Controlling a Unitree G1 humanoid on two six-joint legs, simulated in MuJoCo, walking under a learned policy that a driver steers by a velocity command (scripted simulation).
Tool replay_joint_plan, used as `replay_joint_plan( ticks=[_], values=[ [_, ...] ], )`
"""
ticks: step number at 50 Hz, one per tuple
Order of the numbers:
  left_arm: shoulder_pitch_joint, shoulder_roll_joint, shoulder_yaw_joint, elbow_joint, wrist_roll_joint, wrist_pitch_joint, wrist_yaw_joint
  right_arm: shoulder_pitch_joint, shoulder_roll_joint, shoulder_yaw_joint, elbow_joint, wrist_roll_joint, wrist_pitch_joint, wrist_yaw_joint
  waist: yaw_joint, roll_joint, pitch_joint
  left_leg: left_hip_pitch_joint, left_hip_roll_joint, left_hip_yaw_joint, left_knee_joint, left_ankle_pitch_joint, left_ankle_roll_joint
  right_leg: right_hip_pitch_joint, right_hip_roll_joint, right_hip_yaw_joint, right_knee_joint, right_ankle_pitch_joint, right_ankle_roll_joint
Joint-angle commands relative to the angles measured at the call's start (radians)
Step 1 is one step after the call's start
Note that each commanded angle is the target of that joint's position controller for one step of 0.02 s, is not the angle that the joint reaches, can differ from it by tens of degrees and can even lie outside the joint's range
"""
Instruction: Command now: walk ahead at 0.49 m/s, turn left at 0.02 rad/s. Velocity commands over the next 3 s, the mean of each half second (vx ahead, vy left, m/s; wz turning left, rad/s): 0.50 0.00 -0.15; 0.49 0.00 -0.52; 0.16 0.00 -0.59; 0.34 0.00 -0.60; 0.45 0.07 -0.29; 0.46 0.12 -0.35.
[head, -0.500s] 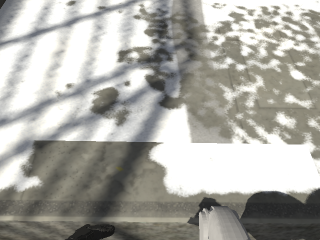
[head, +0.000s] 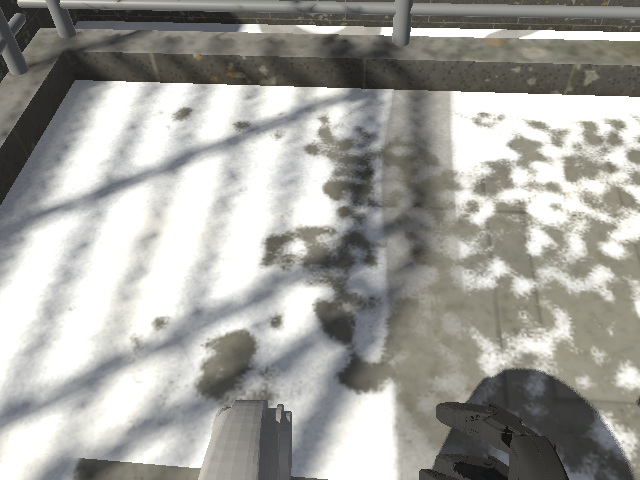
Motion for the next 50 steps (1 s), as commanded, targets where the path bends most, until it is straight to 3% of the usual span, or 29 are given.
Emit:
replay_joint_plan(
  ticks=[1,2,4,5,7,8,9,10,11,12,13,14,15,16,18,20,22,26,29,32,34,35,36,37,38,40,43,47,50],
  values=[
    [0.073,0.107,0.020,-0.040,-0.008,0.005,0.040,-0.205,-0.018,0.021,-0.155,0.002,-0.005,0.035,0.013,-0.046,0.065,0.078,0.125,0.116,-0.360,-0.001,0.006,0.003,-0.181,0.181,-0.484,0.046,-0.160],
    [0.097,0.117,0.027,-0.036,-0.017,0.011,0.052,-0.200,-0.042,0.007,-0.153,0.004,0.004,0.039,0.025,-0.053,0.061,0.154,0.133,0.127,-0.443,-0.020,0.005,0.047,-0.190,0.169,-0.518,0.163,-0.171],
    [0.141,0.149,0.035,-0.053,-0.034,0.006,0.060,-0.176,-0.020,0.004,-0.116,0.036,0.017,0.051,0.051,-0.048,0.017,0.333,0.080,0.267,-0.605,-0.168,0.058,0.142,-0.214,0.088,-0.505,0.630,-0.161],
    [0.122,0.161,0.036,-0.067,-0.030,0.015,0.062,-0.136,0.009,0.006,-0.094,0.042,0.018,0.047,0.015,-0.062,-0.050,0.523,0.019,0.297,-0.722,-0.245,0.077,0.156,-0.201,0.025,-0.390,1.098,-0.146],
    [0.092,0.242,0.054,-0.101,-0.033,0.005,0.042,0.038,-0.077,-0.032,-0.033,0.044,0.027,0.029,-0.075,-0.214,-0.197,0.757,-0.094,0.294,-0.825,-0.295,0.095,0.253,-0.278,0.043,-0.108,1.846,-0.140],
    [-0.024,0.270,0.057,-0.144,-0.053,-0.017,0.012,0.208,-0.177,-0.061,0.002,0.005,0.024,0.018,-0.182,-0.285,-0.319,0.981,-0.094,0.196,-0.924,-0.187,0.122,0.233,-0.271,0.031,0.118,1.918,-0.123],
    [-0.068,0.247,0.054,-0.201,-0.099,-0.042,-0.019,0.341,-0.279,-0.099,0.067,-0.019,0.014,0.012,-0.224,-0.196,-0.419,1.232,0.027,-0.122,-1.071,-0.335,0.156,-0.034,-0.172,0.057,0.408,1.671,-0.097],
    [-0.138,0.209,0.063,-0.277,-0.084,-0.059,-0.057,0.416,-0.404,-0.151,0.076,-0.027,-0.004,0.008,-0.239,0.098,-0.461,1.368,0.220,-0.730,-1.527,-0.705,0.240,-0.344,0.051,0.155,0.844,0.898,-0.074],
    [-0.158,0.162,0.073,-0.292,-0.025,-0.084,-0.070,0.274,-0.397,-0.149,0.074,-0.014,-0.014,0.015,-0.175,0.169,-0.442,1.326,0.282,-1.013,-1.787,-0.606,0.220,-0.496,0.143,0.320,1.299,0.271,-0.061],
    [-0.146,0.084,0.059,-0.326,-0.011,-0.072,-0.050,0.167,-0.335,-0.132,0.093,-0.005,-0.040,0.027,-0.087,0.043,-0.375,1.244,0.355,-0.914,-1.774,-0.449,0.211,-0.601,0.104,0.390,1.534,0.281,-0.059],
    [-0.222,0.049,0.039,-0.377,0.003,-0.054,-0.028,0.141,-0.274,-0.118,0.150,0.017,-0.068,0.033,-0.043,-0.066,-0.221,1.111,0.346,-0.771,-1.713,-0.359,0.169,-0.659,0.043,0.305,1.577,0.290,-0.070],
    [-0.266,0.004,0.017,-0.407,0.008,-0.034,-0.004,0.154,-0.189,-0.095,0.223,-0.001,-0.094,0.028,-0.003,-0.109,-0.059,0.963,0.334,-0.572,-1.638,-0.165,0.138,-0.732,0.024,0.307,1.585,0.260,-0.092],
    [-0.236,-0.042,-0.006,-0.415,0.009,-0.012,0.008,0.165,-0.114,-0.072,0.262,-0.022,-0.112,0.034,0.066,-0.099,-0.014,0.891,0.304,-0.422,-1.616,-0.021,0.082,-0.735,-0.006,0.332,1.544,0.248,-0.104],
    [-0.172,-0.032,-0.008,-0.382,0.013,0.015,0.015,0.179,-0.091,-0.064,0.297,-0.043,-0.126,0.039,0.087,-0.080,-0.010,0.884,0.270,-0.310,-1.629,0.008,0.036,-0.744,-0.004,0.328,1.533,0.227,-0.124],
    [-0.187,-0.006,-0.012,-0.393,0.015,0.064,0.008,0.155,-0.155,-0.074,0.326,-0.020,-0.149,0.040,0.120,0.005,0.068,0.811,0.200,-0.077,-1.764,0.026,-0.015,-0.716,0.000,0.316,1.258,0.204,-0.098],
    [-0.235,0.091,0.024,-0.377,0.015,0.084,-0.013,0.182,-0.221,-0.081,0.310,0.015,-0.175,0.038,0.080,-0.003,0.082,0.867,0.155,0.080,-1.872,0.289,-0.037,-0.640,0.005,0.221,0.949,0.295,-0.053],
    [-0.301,0.112,0.036,-0.365,0.002,0.082,-0.036,0.268,-0.247,-0.086,0.333,0.024,-0.187,0.021,0.037,-0.001,0.053,1.016,0.122,0.169,-1.903,0.460,-0.036,-0.606,0.006,0.139,0.728,0.421,-0.040],
    [-0.402,0.076,0.033,-0.350,-0.016,0.083,-0.066,0.314,-0.304,-0.103,0.296,0.016,-0.186,0.002,-0.020,0.049,0.000,1.307,0.141,0.236,-1.961,0.489,-0.037,-0.521,-0.008,0.019,0.395,0.453,-0.035],
    [-0.478,0.071,0.027,-0.394,0.010,0.095,-0.057,0.376,-0.300,-0.098,0.296,0.021,-0.163,-0.017,-0.048,0.108,0.023,1.468,0.204,0.253,-1.918,0.734,-0.038,-0.471,0.013,-0.025,0.188,0.352,-0.055],
    [-0.391,0.135,0.049,-0.381,0.020,0.102,-0.056,0.404,-0.351,-0.114,0.291,0.013,-0.128,-0.041,-0.008,0.144,0.000,1.609,0.265,0.271,-1.729,1.165,-0.042,-0.397,0.083,-0.067,0.137,0.179,-0.116],
    [-0.182,0.193,0.078,-0.328,0.014,0.083,-0.048,0.382,-0.394,-0.129,0.266,0.010,-0.099,-0.045,0.094,0.118,-0.071,1.543,0.265,0.266,-1.421,1.147,-0.037,-0.175,0.130,-0.021,0.042,0.142,-0.165],
    [-0.067,0.220,0.091,-0.300,0.029,0.072,-0.034,0.351,-0.392,-0.130,0.239,0.013,-0.093,-0.041,0.152,0.075,-0.128,1.364,0.242,0.259,-1.186,0.918,-0.044,0.029,0.090,0.077,0.017,0.098,-0.189],
    [-0.062,0.324,0.117,-0.319,0.048,0.071,-0.020,0.374,-0.287,-0.109,0.163,0.039,-0.093,-0.025,0.096,-0.157,-0.198,0.934,0.100,0.260,-0.815,0.291,-0.100,0.343,-0.167,0.486,0.054,0.116,-0.328],
    [-0.112,0.333,0.115,-0.342,0.009,0.076,-0.021,0.316,-0.284,-0.102,0.117,0.024,-0.108,-0.012,0.072,-0.183,-0.258,0.703,-0.064,0.060,-0.608,-0.216,-0.121,0.392,-0.283,0.898,-0.120,0.117,-0.426],
    [-0.132,0.307,0.111,-0.354,0.002,0.081,-0.014,0.216,-0.310,-0.106,0.088,0.010,-0.124,0.002,0.088,-0.070,-0.170,0.619,0.009,-0.050,-0.607,-0.105,-0.117,0.325,-0.255,0.767,-0.172,0.133,-0.387],
    [-0.178,0.236,0.086,-0.345,0.002,0.075,-0.009,0.205,-0.310,-0.097,0.076,0.008,-0.140,0.013,0.022,0.046,-0.054,0.678,0.075,-0.035,-0.769,0.014,-0.121,0.098,-0.198,0.571,-0.196,0.264,-0.295],
    [-0.178,0.223,0.067,-0.342,-0.008,0.050,-0.005,0.252,-0.304,-0.087,0.089,-0.026,-0.089,0.019,-0.021,-0.005,-0.048,0.750,0.107,-0.028,-0.895,0.004,-0.159,-0.018,-0.117,0.451,-0.224,0.394,-0.253],
    [-0.095,0.258,0.065,-0.311,-0.001,0.046,-0.007,0.124,-0.283,-0.067,0.055,-0.024,-0.059,0.023,0.015,-0.037,0.021,0.674,0.106,0.010,-1.111,0.125,-0.181,-0.045,-0.073,0.405,-0.226,0.570,-0.222],
    [-0.051,0.279,0.065,-0.294,-0.005,0.053,0.000,0.045,-0.286,-0.057,0.042,-0.009,-0.065,0.012,0.052,-0.074,-0.008,0.687,0.069,0.019,-1.269,0.228,-0.178,0.035,-0.051,0.369,-0.131,0.847,-0.161]
  ],
)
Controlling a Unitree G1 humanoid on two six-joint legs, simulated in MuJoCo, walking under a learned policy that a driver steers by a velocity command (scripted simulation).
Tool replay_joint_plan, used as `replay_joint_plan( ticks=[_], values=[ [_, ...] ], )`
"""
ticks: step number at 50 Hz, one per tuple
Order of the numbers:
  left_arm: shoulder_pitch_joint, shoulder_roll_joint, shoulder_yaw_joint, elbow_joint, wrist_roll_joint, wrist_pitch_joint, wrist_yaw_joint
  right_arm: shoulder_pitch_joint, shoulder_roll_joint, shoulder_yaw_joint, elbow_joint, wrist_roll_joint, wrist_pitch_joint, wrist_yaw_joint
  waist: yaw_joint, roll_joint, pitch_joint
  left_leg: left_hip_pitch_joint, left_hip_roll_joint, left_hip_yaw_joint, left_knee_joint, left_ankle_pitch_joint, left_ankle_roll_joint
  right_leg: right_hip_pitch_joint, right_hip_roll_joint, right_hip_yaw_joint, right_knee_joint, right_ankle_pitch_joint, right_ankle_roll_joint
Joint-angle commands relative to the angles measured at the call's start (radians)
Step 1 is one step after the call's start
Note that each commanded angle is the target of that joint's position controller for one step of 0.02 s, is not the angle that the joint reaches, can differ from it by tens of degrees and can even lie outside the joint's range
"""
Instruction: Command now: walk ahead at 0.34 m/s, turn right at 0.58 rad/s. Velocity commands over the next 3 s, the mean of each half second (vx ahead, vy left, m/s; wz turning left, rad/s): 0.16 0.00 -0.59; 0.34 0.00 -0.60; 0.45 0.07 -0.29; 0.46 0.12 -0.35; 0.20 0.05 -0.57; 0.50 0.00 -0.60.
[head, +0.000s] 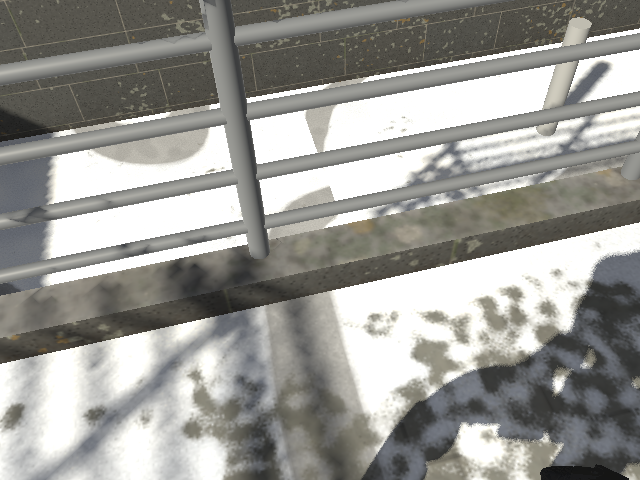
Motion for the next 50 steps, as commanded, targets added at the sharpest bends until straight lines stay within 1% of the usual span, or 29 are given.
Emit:
replay_joint_plan(
  ticks=[1,3,5,7,8,9,10,11,12,13,14,16,17,19,22,25,28,29,30,31,32,33,34,36,37,40,46,48,50],
  values=[
    [0.048,0.151,0.033,-0.042,-0.004,-0.007,0.011,-0.065,-0.054,0.000,-0.070,0.005,-0.008,-0.003,0.003,-0.098,-0.025,0.036,-0.076,0.067,-0.121,0.101,0.002,0.034,-0.208,0.144,0.027,0.783,-0.059],
    [0.094,0.155,0.034,-0.021,-0.007,0.005,0.014,-0.124,-0.057,0.003,-0.089,0.019,-0.019,-0.002,0.031,-0.122,-0.022,0.080,-0.115,0.081,-0.214,0.139,0.019,0.047,-0.192,0.151,0.057,0.790,-0.033],
    [0.079,0.155,0.036,-0.030,0.001,0.012,0.017,-0.117,-0.083,-0.002,-0.090,0.016,-0.025,-0.002,0.022,-0.139,-0.026,0.164,-0.146,0.065,-0.307,0.151,0.037,0.053,-0.190,0.198,0.111,0.767,-0.004],
    [0.004,0.188,0.043,-0.062,0.008,0.014,0.023,0.005,-0.130,-0.017,-0.057,0.026,-0.025,-0.019,-0.050,-0.130,-0.057,0.325,-0.163,0.028,-0.393,0.099,0.063,0.038,-0.200,0.251,0.213,0.774,0.034],
    [-0.032,0.203,0.052,-0.071,0.000,0.008,0.022,0.100,-0.150,-0.025,-0.031,0.028,-0.037,-0.032,-0.097,-0.109,-0.067,0.443,-0.155,0.035,-0.477,0.188,0.082,0.013,-0.174,0.241,0.296,0.768,0.058],
    [-0.037,0.174,0.047,-0.088,-0.012,-0.001,0.017,0.215,-0.183,-0.034,-0.013,0.016,-0.056,-0.045,-0.139,-0.072,-0.138,0.654,-0.045,-0.039,-0.474,0.348,0.115,-0.073,-0.125,0.218,0.474,0.596,0.080],
    [-0.019,0.080,0.019,-0.121,-0.016,-0.003,0.011,0.305,-0.221,-0.032,-0.023,0.006,-0.063,-0.046,-0.153,0.113,-0.286,0.874,0.232,-0.246,-0.387,0.899,0.173,-0.207,-0.025,0.072,0.783,-0.140,0.093],
    [0.143,0.115,0.026,-0.131,-0.034,0.015,0.022,0.256,-0.269,-0.049,-0.033,0.018,-0.047,-0.037,-0.052,0.340,-0.472,0.991,0.431,-0.588,-0.425,1.088,0.364,-0.366,0.061,0.015,1.042,-0.481,0.118],
    [0.142,0.177,0.033,-0.065,0.013,0.042,0.029,0.163,-0.173,-0.036,-0.076,0.039,-0.030,-0.032,-0.037,0.122,-0.424,0.870,0.368,-0.536,-0.455,0.811,0.360,-0.390,-0.032,0.031,1.104,-0.365,0.119],
    [0.038,0.176,0.034,-0.071,0.027,0.056,0.016,0.114,-0.078,-0.006,-0.087,0.043,-0.022,-0.035,-0.049,0.043,-0.294,0.738,0.277,-0.366,-0.494,0.612,0.319,-0.395,-0.051,0.007,1.074,-0.294,0.134],
    [-0.007,0.155,0.031,-0.082,0.028,0.069,0.004,0.086,-0.051,0.007,-0.082,0.037,-0.011,-0.038,-0.034,0.021,-0.203,0.636,0.214,-0.261,-0.542,0.452,0.277,-0.400,-0.081,-0.003,1.023,-0.256,0.145],
    [-0.028,0.134,0.027,-0.086,0.033,0.105,-0.019,0.073,-0.105,-0.007,-0.064,0.017,0.004,-0.044,-0.025,0.091,-0.108,0.475,0.132,-0.094,-0.603,0.426,0.245,-0.331,-0.096,-0.045,0.986,-0.208,0.167],
    [-0.012,0.129,0.028,-0.086,0.019,0.116,-0.025,0.085,-0.117,-0.012,-0.054,0.013,0.009,-0.040,-0.017,0.120,-0.106,0.449,0.120,-0.057,-0.605,0.455,0.246,-0.319,-0.094,-0.048,0.975,-0.194,0.171],
    [-0.020,0.132,0.025,-0.092,0.015,0.125,-0.026,0.089,-0.127,-0.020,-0.047,0.004,0.006,-0.037,-0.006,0.114,-0.116,0.417,0.126,-0.009,-0.620,0.393,0.260,-0.291,-0.102,-0.060,0.922,-0.191,0.167],
    [-0.088,0.119,0.013,-0.126,0.013,0.136,-0.039,0.085,-0.133,-0.026,-0.045,0.005,0.028,-0.039,-0.018,0.123,-0.095,0.378,0.138,0.022,-0.667,0.084,0.251,-0.270,-0.141,-0.081,0.753,-0.169,0.146],
    [-0.127,0.126,0.004,-0.157,0.014,0.137,-0.056,0.100,-0.194,-0.053,-0.047,0.004,0.048,-0.033,-0.039,0.150,-0.092,0.324,0.152,0.037,-0.711,-0.241,0.215,-0.164,-0.150,-0.142,0.564,-0.221,0.110],
    [-0.061,0.152,0.010,-0.147,0.013,0.129,-0.074,0.084,-0.232,-0.069,-0.043,0.009,0.065,-0.030,0.000,0.124,-0.073,0.220,0.168,0.048,-0.739,-0.464,0.162,0.040,-0.125,-0.195,0.371,-0.248,0.039],
    [0.023,0.141,0.009,-0.104,0.013,0.125,-0.073,0.050,-0.212,-0.064,-0.048,0.016,0.074,-0.026,0.043,0.050,-0.033,0.135,0.135,0.101,-0.649,-0.497,0.125,0.141,-0.104,-0.197,0.237,-0.232,0.004],
    [0.126,0.152,0.015,-0.050,0.015,0.116,-0.062,0.030,-0.169,-0.056,-0.050,0.017,0.082,-0.021,0.081,-0.149,0.035,0.028,0.034,0.214,-0.368,-0.550,0.074,0.186,-0.140,-0.059,0.050,-0.350,-0.031],
    [0.083,0.187,0.007,-0.085,0.026,0.111,-0.047,0.079,-0.033,-0.018,-0.051,0.012,0.085,-0.001,0.021,-0.345,0.071,-0.164,-0.060,0.243,0.040,-0.543,0.040,0.147,-0.397,0.371,-0.038,-0.681,-0.084],
    [-0.007,0.285,0.031,-0.162,0.017,0.105,-0.015,-0.044,-0.112,-0.032,-0.135,0.007,0.073,0.005,0.046,-0.327,0.146,-0.276,-0.115,0.068,0.053,-0.383,0.016,-0.027,-0.515,0.747,-0.318,-0.888,-0.189],
    [-0.083,0.250,0.023,-0.149,0.025,0.101,0.011,-0.079,-0.180,-0.052,-0.143,0.018,0.050,0.019,-0.010,-0.238,0.223,-0.221,-0.068,-0.008,0.066,-0.210,0.011,-0.110,-0.485,0.681,-0.350,-0.787,-0.179],
    [-0.127,0.233,0.015,-0.152,0.022,0.089,0.018,-0.030,-0.198,-0.060,-0.114,0.016,0.036,0.031,-0.060,-0.185,0.195,-0.160,-0.071,-0.003,0.049,-0.108,0.005,-0.102,-0.433,0.553,-0.299,-0.587,-0.138],
    [-0.130,0.221,0.014,-0.139,0.014,0.051,0.008,0.076,-0.192,-0.064,-0.031,-0.013,0.035,0.037,-0.081,-0.113,0.111,-0.028,-0.076,0.036,0.041,0.004,-0.007,-0.072,-0.323,0.340,-0.236,-0.279,-0.088],
    [-0.110,0.204,0.008,-0.123,0.009,0.035,-0.001,0.088,-0.179,-0.062,-0.019,-0.013,0.039,0.041,-0.080,-0.105,0.080,0.006,-0.078,0.039,0.035,0.028,-0.005,-0.048,-0.302,0.300,-0.217,-0.193,-0.086],
    [-0.033,0.199,0.014,-0.088,0.001,0.017,-0.016,0.038,-0.149,-0.053,-0.025,0.001,0.049,0.042,-0.042,-0.123,0.047,0.003,-0.085,0.043,-0.039,0.057,-0.005,0.033,-0.288,0.276,-0.189,-0.120,-0.097],
    [0.067,0.208,0.022,-0.063,0.019,0.021,-0.013,-0.146,-0.139,-0.037,-0.073,0.028,0.026,0.043,0.055,-0.158,0.068,0.040,-0.099,0.037,-0.272,-0.009,-0.008,0.106,-0.309,0.337,-0.111,-0.089,-0.126],
    [0.073,0.207,0.022,-0.052,0.011,0.016,-0.016,-0.128,-0.145,-0.037,-0.078,0.033,0.022,0.031,0.031,-0.176,0.089,0.135,-0.106,0.029,-0.335,-0.082,0.003,0.077,-0.312,0.366,-0.070,-0.030,-0.101],
    [0.026,0.220,0.027,-0.053,0.012,0.010,-0.012,-0.016,-0.157,-0.043,-0.053,0.032,0.007,0.014,-0.035,-0.185,0.069,0.344,-0.139,0.046,-0.396,-0.123,0.023,-0.011,-0.292,0.370,0.001,0.083,-0.067]
  ],
)
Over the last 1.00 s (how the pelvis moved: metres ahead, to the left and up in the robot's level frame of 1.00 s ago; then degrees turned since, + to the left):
0.62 -0.04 0.18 -23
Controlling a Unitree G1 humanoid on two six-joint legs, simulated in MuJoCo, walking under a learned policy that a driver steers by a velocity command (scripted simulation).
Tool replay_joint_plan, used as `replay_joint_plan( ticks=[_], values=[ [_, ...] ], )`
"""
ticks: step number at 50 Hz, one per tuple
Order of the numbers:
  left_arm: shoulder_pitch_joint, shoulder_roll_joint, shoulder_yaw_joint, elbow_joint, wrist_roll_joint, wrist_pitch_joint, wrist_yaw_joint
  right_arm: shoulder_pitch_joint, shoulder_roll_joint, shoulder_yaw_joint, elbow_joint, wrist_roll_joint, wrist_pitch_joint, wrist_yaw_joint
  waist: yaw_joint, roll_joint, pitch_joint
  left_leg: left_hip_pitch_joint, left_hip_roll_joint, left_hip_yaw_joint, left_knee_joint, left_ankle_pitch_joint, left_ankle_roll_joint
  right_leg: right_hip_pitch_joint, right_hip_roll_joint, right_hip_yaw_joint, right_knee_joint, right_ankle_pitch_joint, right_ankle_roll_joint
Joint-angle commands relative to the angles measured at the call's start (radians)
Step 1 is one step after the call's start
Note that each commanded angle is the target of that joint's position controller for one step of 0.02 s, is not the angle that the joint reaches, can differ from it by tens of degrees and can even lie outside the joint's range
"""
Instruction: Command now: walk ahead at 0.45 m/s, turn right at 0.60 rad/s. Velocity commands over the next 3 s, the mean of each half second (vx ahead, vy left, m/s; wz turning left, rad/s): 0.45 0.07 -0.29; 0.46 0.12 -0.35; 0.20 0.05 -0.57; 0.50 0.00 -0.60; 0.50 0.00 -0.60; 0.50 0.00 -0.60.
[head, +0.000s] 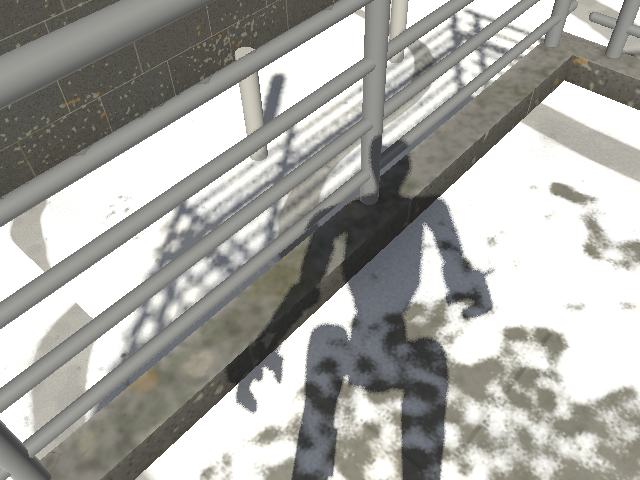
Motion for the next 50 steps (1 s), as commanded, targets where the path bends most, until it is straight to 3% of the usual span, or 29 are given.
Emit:
replay_joint_plan(
  ticks=[1,2,3,4,6,8,14,15,17,20,22,23,24,25,26,27,28,31,35,38,39,40,43,45,46,47,48,49,50],
  values=[
    [-0.054,0.168,0.041,-0.041,-0.006,-0.021,0.003,0.066,-0.094,-0.026,-0.053,0.004,-0.042,-0.031,-0.123,-0.125,0.059,0.284,-0.035,0.014,-0.133,-0.037,0.039,-0.191,-0.183,0.201,0.067,0.237,-0.110],
    [-0.069,0.125,0.028,-0.050,-0.013,-0.027,0.005,0.216,-0.161,-0.045,-0.026,-0.019,-0.060,-0.047,-0.196,-0.001,-0.055,0.529,0.086,-0.111,-0.190,-0.132,0.098,-0.302,-0.105,0.113,0.306,0.225,-0.081],
    [-0.072,0.041,0.007,-0.102,-0.037,-0.034,0.001,0.379,-0.284,-0.072,-0.013,-0.043,-0.061,-0.058,-0.243,0.272,-0.205,0.783,0.360,-0.526,-0.308,-0.477,0.200,-0.545,0.041,-0.079,0.644,-0.005,-0.030],
    [-0.057,0.095,0.012,-0.097,-0.007,-0.029,0.006,0.344,-0.274,-0.071,0.001,-0.032,-0.054,-0.055,-0.185,0.287,-0.155,0.690,0.433,-0.767,-0.393,-0.502,0.243,-0.654,0.035,-0.093,0.758,-0.193,-0.042],
    [-0.106,0.093,0.017,-0.049,0.000,-0.024,-0.007,0.224,-0.106,-0.030,0.001,-0.023,-0.054,-0.050,-0.130,0.075,0.046,0.485,0.331,-0.500,-0.386,-0.355,0.244,-0.631,-0.055,-0.070,0.781,-0.026,-0.057],
    [-0.157,0.061,0.010,-0.049,0.007,-0.013,-0.021,0.221,-0.049,-0.011,0.036,-0.025,-0.070,-0.060,-0.120,0.102,0.092,0.446,0.251,-0.327,-0.407,-0.129,0.209,-0.626,-0.076,-0.067,0.733,0.037,-0.046],
    [-0.344,0.028,-0.010,-0.111,0.016,-0.003,-0.032,0.296,-0.084,-0.015,0.133,0.004,-0.115,-0.023,-0.103,0.097,0.099,0.463,0.206,-0.086,-0.437,0.398,0.229,-0.730,-0.095,-0.191,0.648,0.122,0.019],
    [-0.352,0.020,-0.020,-0.130,-0.002,-0.017,-0.032,0.246,-0.045,-0.004,0.143,0.007,-0.092,-0.023,-0.068,0.175,0.092,0.321,0.078,0.051,-0.449,0.291,0.228,-0.564,-0.106,-0.262,0.516,0.101,0.036],
    [-0.399,0.032,-0.024,-0.124,-0.011,-0.018,-0.030,0.293,-0.069,-0.013,0.162,0.010,-0.080,-0.014,-0.096,0.145,0.094,0.182,0.072,0.061,-0.474,0.223,0.227,-0.322,-0.114,-0.316,0.406,0.216,0.042],
    [-0.315,0.035,-0.019,-0.082,0.010,-0.020,-0.004,0.315,-0.136,-0.026,0.187,0.018,-0.060,-0.012,-0.053,0.026,0.098,0.292,0.139,0.027,-0.332,0.442,0.211,-0.241,-0.090,-0.334,0.281,0.236,0.016],
    [-0.117,0.060,0.003,-0.019,0.027,-0.043,0.029,0.358,-0.110,-0.011,0.211,0.034,-0.052,-0.022,0.037,-0.032,-0.022,0.264,0.068,0.075,0.002,0.525,0.161,0.023,-0.073,-0.325,0.195,0.299,-0.013],
    [0.001,0.150,0.024,-0.013,0.051,-0.052,0.047,0.377,-0.061,0.002,0.174,0.020,-0.046,-0.032,0.066,-0.175,-0.129,0.122,0.015,0.121,0.315,0.083,0.119,0.187,-0.365,-0.002,0.146,0.304,-0.052],
    [0.050,0.280,0.050,-0.020,0.025,-0.036,0.055,0.526,0.004,0.006,0.172,0.037,-0.040,-0.041,0.022,-0.340,-0.292,-0.061,-0.108,0.060,0.640,-0.382,0.083,0.329,-0.636,0.450,0.052,0.516,-0.205],
    [-0.001,0.230,0.049,-0.016,-0.018,-0.016,0.053,0.464,-0.096,-0.017,0.195,-0.005,-0.028,-0.044,0.015,-0.140,-0.291,-0.113,-0.053,-0.042,0.724,-0.289,0.081,0.267,-0.561,0.466,0.012,0.407,-0.214],
    [-0.100,0.122,0.019,0.003,-0.014,-0.007,0.041,0.299,-0.052,0.003,0.108,-0.012,-0.046,-0.027,-0.020,-0.246,-0.111,-0.188,0.018,-0.012,0.720,-0.260,0.105,0.131,-0.400,0.219,-0.031,0.084,-0.226],
    [-0.161,0.056,0.006,0.002,-0.004,-0.002,0.028,0.272,-0.055,0.004,0.102,-0.010,-0.063,-0.019,-0.044,-0.219,-0.028,-0.216,0.044,0.008,0.667,-0.205,0.114,0.038,-0.366,0.149,-0.094,0.029,-0.203],
    [-0.200,0.061,0.006,-0.021,0.000,-0.014,0.022,0.314,-0.079,-0.011,0.156,-0.018,-0.040,-0.030,-0.066,-0.062,0.025,-0.185,0.054,0.007,0.653,-0.101,0.083,-0.024,-0.400,0.142,-0.080,0.301,-0.177],
    [-0.169,0.075,0.007,0.020,-0.013,-0.040,0.008,0.360,-0.017,-0.003,0.170,-0.017,-0.011,-0.026,-0.131,-0.060,0.033,-0.105,0.069,-0.003,0.586,-0.034,0.036,-0.143,-0.337,0.028,-0.088,0.610,-0.164],
    [-0.161,0.085,0.009,0.028,0.004,-0.022,0.013,0.200,-0.006,0.006,0.118,-0.031,0.000,-0.004,-0.103,-0.129,0.028,-0.088,0.050,0.067,0.386,0.011,0.015,-0.205,-0.263,-0.076,-0.132,0.400,-0.147],
    [-0.126,0.098,0.016,0.031,-0.005,-0.013,0.007,0.060,0.008,0.029,0.075,-0.016,0.004,0.003,-0.064,-0.138,0.065,-0.044,0.060,0.048,0.208,0.093,0.015,-0.242,-0.261,-0.072,-0.180,0.243,-0.137],
    [-0.114,0.086,0.015,0.066,-0.031,0.003,0.006,0.021,0.010,0.032,0.031,-0.008,-0.006,-0.002,-0.104,-0.237,0.035,0.068,0.063,0.048,0.138,0.057,0.016,-0.297,-0.177,-0.122,-0.184,0.089,-0.143],
    [-0.155,0.098,0.021,0.013,-0.005,-0.004,0.008,0.028,-0.023,0.028,0.063,-0.012,-0.003,-0.003,-0.062,-0.138,0.090,0.048,0.039,0.064,0.109,0.064,0.016,-0.289,-0.253,-0.058,-0.180,0.141,-0.139],
    [-0.114,0.129,0.029,0.020,-0.014,-0.013,0.019,0.101,-0.070,-0.012,0.062,0.032,-0.034,-0.041,-0.074,-0.122,0.088,0.152,0.008,0.035,-0.033,0.055,-0.001,-0.238,-0.296,0.043,-0.091,0.154,-0.081],
    [-0.110,0.112,0.029,0.018,-0.017,-0.003,0.031,0.216,-0.065,-0.024,0.083,0.006,-0.048,-0.027,-0.119,-0.102,0.041,0.300,-0.015,0.053,-0.182,0.062,0.002,-0.218,-0.211,0.026,0.090,0.283,-0.027],
    [-0.117,0.059,0.017,0.003,-0.026,-0.008,0.035,0.300,-0.117,-0.037,0.074,-0.021,-0.057,-0.032,-0.169,-0.014,-0.052,0.459,0.140,-0.107,-0.252,-0.040,0.039,-0.298,-0.138,-0.048,0.312,0.230,0.003],
    [-0.077,-0.048,-0.005,-0.042,-0.008,-0.017,0.008,0.371,-0.252,-0.065,0.101,-0.023,-0.047,-0.019,-0.162,0.298,-0.065,0.619,0.342,-0.374,-0.327,-0.047,0.095,-0.572,0.001,-0.192,0.520,-0.118,0.059],
    [-0.068,0.015,0.011,-0.027,0.019,0.007,-0.002,0.379,-0.218,-0.068,0.114,-0.004,-0.039,-0.013,-0.149,0.273,-0.076,0.522,0.375,-0.488,-0.361,-0.283,0.140,-0.611,-0.055,-0.182,0.727,-0.189,0.037],
    [-0.074,0.071,0.027,0.006,0.032,0.021,-0.023,0.293,-0.126,-0.043,0.082,-0.003,-0.042,-0.007,-0.127,0.173,-0.035,0.444,0.315,-0.387,-0.360,-0.391,0.134,-0.603,-0.098,-0.157,0.805,-0.144,0.027],
    [-0.143,0.058,0.033,-0.019,0.019,0.028,-0.036,0.244,-0.073,-0.023,0.067,-0.007,-0.046,-0.009,-0.115,0.120,0.008,0.368,0.290,-0.298,-0.364,-0.227,0.125,-0.598,-0.116,-0.147,0.816,-0.089,0.045]
  ],
)
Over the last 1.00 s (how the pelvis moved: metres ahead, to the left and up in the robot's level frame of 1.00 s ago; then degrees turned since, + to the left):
0.27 0.00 0.00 -36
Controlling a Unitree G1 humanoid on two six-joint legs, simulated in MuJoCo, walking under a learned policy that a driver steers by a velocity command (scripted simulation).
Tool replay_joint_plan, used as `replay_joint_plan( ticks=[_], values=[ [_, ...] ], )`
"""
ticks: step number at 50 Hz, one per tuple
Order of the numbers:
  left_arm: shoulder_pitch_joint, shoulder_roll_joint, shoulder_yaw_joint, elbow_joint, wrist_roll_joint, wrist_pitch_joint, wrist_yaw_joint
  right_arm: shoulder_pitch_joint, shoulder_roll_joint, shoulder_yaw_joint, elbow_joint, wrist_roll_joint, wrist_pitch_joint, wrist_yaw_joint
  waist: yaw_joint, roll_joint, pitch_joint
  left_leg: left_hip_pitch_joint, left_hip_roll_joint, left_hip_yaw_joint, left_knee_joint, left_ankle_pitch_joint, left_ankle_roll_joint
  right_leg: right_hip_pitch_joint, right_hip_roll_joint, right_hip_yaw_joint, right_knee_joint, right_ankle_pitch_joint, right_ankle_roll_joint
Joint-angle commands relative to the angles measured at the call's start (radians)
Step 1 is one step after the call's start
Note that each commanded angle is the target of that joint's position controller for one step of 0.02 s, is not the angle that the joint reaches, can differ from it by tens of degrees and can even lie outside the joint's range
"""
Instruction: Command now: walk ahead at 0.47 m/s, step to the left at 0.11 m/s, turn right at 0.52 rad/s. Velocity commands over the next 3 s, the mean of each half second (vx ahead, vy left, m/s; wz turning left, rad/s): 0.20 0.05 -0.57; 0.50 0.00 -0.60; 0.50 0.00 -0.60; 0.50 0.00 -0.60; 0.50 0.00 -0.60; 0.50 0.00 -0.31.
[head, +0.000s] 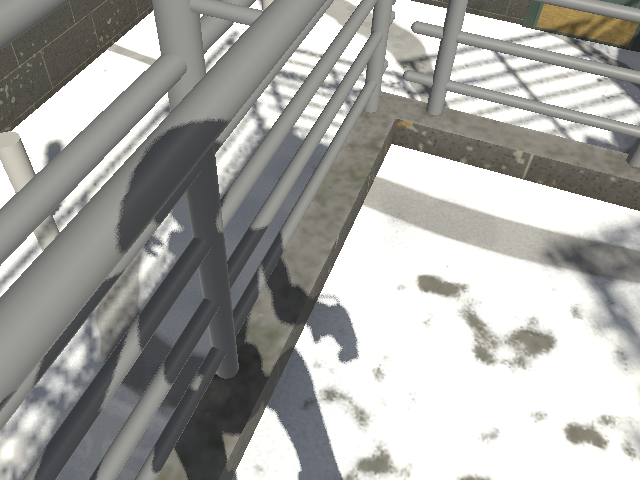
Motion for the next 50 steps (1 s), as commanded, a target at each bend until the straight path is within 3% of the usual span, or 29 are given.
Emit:
replay_joint_plan(
  ticks=[1,2,3,7,11,14,15,17,19,20,21,22,23,24,25,26,27,28,30,32,35,39,41,43,45,47,48,49,50],
  values=[
    [-0.030,0.047,0.021,-0.080,-0.012,0.006,-0.031,0.140,-0.081,-0.024,-0.006,0.007,-0.010,-0.006,-0.053,0.106,0.009,0.196,0.316,-0.324,-0.290,0.031,0.015,-0.284,-0.043,0.073,0.228,0.077,0.009],
    [0.008,0.109,0.047,-0.051,-0.033,0.023,-0.022,0.037,-0.107,-0.023,-0.037,0.025,-0.016,-0.034,-0.001,0.061,0.112,0.138,0.386,-0.222,-0.084,1.152,0.056,-0.230,0.016,0.048,0.300,-0.028,0.061],
    [0.044,0.084,0.042,-0.050,-0.010,0.019,-0.016,0.135,-0.152,-0.037,-0.010,0.031,-0.027,-0.039,-0.021,0.071,0.020,0.195,0.376,-0.175,-0.080,1.328,0.075,-0.236,0.039,0.040,0.338,-0.067,0.086],
    [-0.040,0.066,0.035,-0.086,-0.016,0.067,-0.025,0.076,-0.121,-0.025,-0.043,0.026,0.006,-0.048,0.006,0.178,-0.062,0.271,0.291,-0.059,-0.089,0.943,0.074,-0.309,0.039,-0.002,0.394,0.086,0.074],
    [-0.106,0.041,0.016,-0.095,0.002,0.092,-0.008,0.079,-0.127,-0.029,-0.072,0.026,0.053,-0.069,-0.020,0.201,-0.060,0.280,0.323,-0.014,-0.102,0.784,0.119,-0.352,-0.004,-0.060,0.317,0.144,0.058],
    [-0.190,0.017,0.004,-0.140,0.011,0.095,0.008,0.155,-0.126,-0.029,-0.048,0.027,0.039,-0.076,-0.060,0.197,-0.029,0.280,0.343,0.042,-0.101,0.758,0.128,-0.322,-0.020,-0.084,0.196,0.134,0.066],
    [-0.169,0.051,0.005,-0.159,-0.005,0.079,0.008,0.178,-0.150,-0.036,-0.038,0.022,0.032,-0.043,-0.058,0.287,-0.120,0.229,0.247,0.060,-0.249,-0.234,0.113,-0.241,-0.043,-0.115,0.097,0.087,0.025],
    [-0.244,0.119,0.020,-0.171,-0.009,0.084,-0.002,0.102,-0.140,-0.038,-0.055,0.009,0.031,-0.031,-0.065,0.379,0.042,0.074,0.246,0.058,-0.350,-0.568,0.093,-0.164,-0.036,-0.185,-0.030,-0.014,0.008],
    [-0.280,0.091,0.014,-0.172,-0.020,0.061,-0.020,0.176,-0.097,-0.022,-0.042,-0.008,0.066,-0.036,-0.128,0.266,0.109,0.147,0.250,0.105,-0.235,-0.381,0.105,-0.165,-0.021,-0.214,-0.164,-0.024,-0.043],
    [-0.256,0.029,0.002,-0.173,-0.011,0.043,-0.027,0.195,-0.120,-0.029,-0.016,-0.002,0.079,-0.043,-0.111,0.164,0.126,0.183,0.269,0.114,-0.092,0.036,0.100,-0.147,0.005,-0.236,-0.220,0.033,-0.053],
    [-0.315,-0.001,-0.002,-0.210,-0.014,0.047,-0.039,0.261,-0.223,-0.070,-0.031,0.005,0.061,-0.048,-0.160,0.054,0.067,0.306,0.468,-0.015,-0.138,0.243,0.114,-0.228,0.047,-0.299,-0.257,0.036,-0.067],
    [-0.333,-0.019,-0.008,-0.231,-0.012,0.041,-0.051,0.299,-0.267,-0.090,-0.009,0.020,0.059,-0.041,-0.164,0.018,0.029,0.356,0.553,-0.102,-0.176,0.214,0.107,-0.228,-0.006,-0.217,-0.311,0.014,-0.091],
    [-0.236,-0.034,-0.008,-0.223,-0.021,0.034,-0.053,0.204,-0.250,-0.087,-0.026,0.006,0.059,-0.044,-0.097,0.037,0.034,0.267,0.540,-0.055,-0.136,0.361,0.071,-0.093,-0.002,-0.175,-0.400,0.016,-0.117],
    [-0.101,-0.023,0.006,-0.166,-0.015,0.030,-0.034,0.140,-0.216,-0.074,-0.033,0.018,0.045,-0.040,-0.011,-0.002,-0.022,0.183,0.433,0.059,0.079,0.463,0.020,0.105,0.072,-0.238,-0.462,0.156,-0.134],
    [0.055,0.062,0.033,-0.097,-0.013,0.012,-0.003,0.097,-0.130,-0.046,-0.046,0.037,0.036,-0.026,0.081,-0.136,-0.129,-0.003,0.260,0.200,0.422,0.385,-0.038,0.357,0.010,-0.048,-0.538,0.188,-0.190],
    [0.168,0.187,0.068,-0.056,-0.054,0.010,0.024,-0.016,-0.069,-0.030,-0.133,0.027,0.033,-0.010,0.126,-0.368,-0.098,-0.433,0.046,0.228,0.759,-0.284,-0.109,0.573,-0.163,0.293,-0.589,0.501,-0.248],
    [0.179,0.184,0.065,-0.060,-0.043,0.020,0.038,-0.068,-0.086,-0.033,-0.126,0.007,0.033,-0.009,0.156,-0.190,-0.067,-0.609,0.050,0.099,0.954,-0.336,-0.097,0.636,-0.212,0.331,-0.600,0.566,-0.305],
    [0.130,0.168,0.057,-0.076,-0.024,0.028,0.049,-0.069,-0.081,-0.032,-0.123,0.019,0.021,-0.010,0.139,-0.103,-0.038,-0.639,0.070,0.051,1.054,-0.299,-0.091,0.586,-0.222,0.299,-0.595,0.581,-0.340],
    [0.049,0.138,0.041,-0.099,0.002,0.006,0.036,-0.077,-0.106,-0.032,-0.145,0.000,0.009,-0.001,0.010,0.155,0.066,-0.573,0.135,-0.049,0.812,-0.119,-0.071,0.411,-0.244,0.294,-0.634,0.554,-0.261],
    [-0.055,0.085,0.022,-0.140,0.002,-0.019,0.027,-0.005,-0.105,-0.027,-0.089,-0.019,0.030,0.001,-0.039,0.090,0.010,-0.420,0.134,-0.069,0.721,-0.049,-0.068,0.348,-0.184,0.221,-0.676,0.624,-0.221],
    [0.038,0.101,0.021,-0.086,-0.029,-0.036,0.025,-0.036,-0.098,-0.022,-0.095,-0.029,0.053,-0.002,-0.030,0.017,0.063,-0.472,0.105,-0.044,0.666,0.013,-0.074,0.347,-0.139,0.209,-0.687,0.682,-0.223],
    [0.178,0.128,0.015,-0.021,-0.025,-0.043,0.016,-0.251,-0.087,-0.009,-0.179,-0.018,0.046,-0.008,0.022,0.075,0.162,-0.493,0.064,0.019,0.439,0.089,-0.077,0.295,-0.129,0.230,-0.710,0.879,-0.189],
    [0.224,0.158,0.023,0.017,-0.047,-0.044,0.012,-0.283,-0.077,0.004,-0.181,-0.006,0.055,-0.003,0.030,0.004,0.138,-0.452,0.039,0.015,0.310,0.158,-0.050,0.323,-0.110,0.224,-0.684,0.938,-0.160],
    [0.243,0.137,0.018,0.037,-0.029,-0.039,0.014,-0.337,-0.056,0.025,-0.192,-0.014,0.048,0.004,0.056,0.004,0.138,-0.423,0.013,0.036,0.209,0.170,-0.016,0.357,-0.124,0.250,-0.708,0.960,-0.163],
    [0.237,0.137,0.013,0.047,-0.026,-0.050,0.028,-0.338,-0.111,0.018,-0.183,-0.011,0.035,-0.002,0.056,-0.032,0.110,-0.332,-0.019,0.048,0.137,0.157,0.015,0.405,-0.115,0.237,-0.684,1.111,-0.137],
    [0.232,0.178,0.017,0.059,-0.018,-0.058,0.025,-0.173,-0.139,0.008,-0.144,0.018,0.025,-0.033,-0.009,-0.035,-0.004,-0.008,-0.070,0.046,0.051,0.111,0.024,0.363,-0.093,0.216,-0.515,1.355,-0.102],
    [0.173,0.189,0.020,0.048,-0.022,-0.056,0.018,0.016,-0.187,-0.014,-0.110,0.027,0.017,-0.046,-0.116,-0.049,-0.086,0.236,-0.050,0.024,0.048,0.106,0.043,0.265,-0.086,0.197,-0.321,1.365,-0.078],
    [0.098,0.188,0.023,0.019,-0.032,-0.064,0.011,0.231,-0.227,-0.035,-0.060,0.003,0.002,-0.062,-0.220,-0.016,-0.171,0.537,0.071,-0.078,0.015,0.068,0.072,0.057,-0.037,0.177,-0.083,1.129,-0.075],
    [0.084,0.049,-0.001,-0.034,-0.044,-0.068,0.011,0.329,-0.285,-0.056,-0.051,-0.043,-0.018,-0.065,-0.210,0.187,-0.269,0.728,0.346,-0.385,-0.029,0.025,0.154,-0.157,0.076,0.077,0.254,0.348,-0.059]
  ],
)
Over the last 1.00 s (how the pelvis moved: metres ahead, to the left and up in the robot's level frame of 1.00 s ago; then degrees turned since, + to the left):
0.49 0.04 0.00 -19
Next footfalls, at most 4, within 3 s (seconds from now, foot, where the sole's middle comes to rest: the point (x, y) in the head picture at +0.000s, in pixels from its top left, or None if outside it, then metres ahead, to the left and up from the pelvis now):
0.48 right None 0.10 -0.11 -0.77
0.98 left None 0.51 -0.21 -0.77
1.44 right None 0.50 -0.56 -0.77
1.96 left None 0.80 -0.75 -0.77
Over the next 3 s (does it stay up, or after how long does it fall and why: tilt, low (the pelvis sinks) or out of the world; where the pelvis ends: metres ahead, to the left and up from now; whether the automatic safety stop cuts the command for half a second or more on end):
stays up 0.70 -1.13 0.00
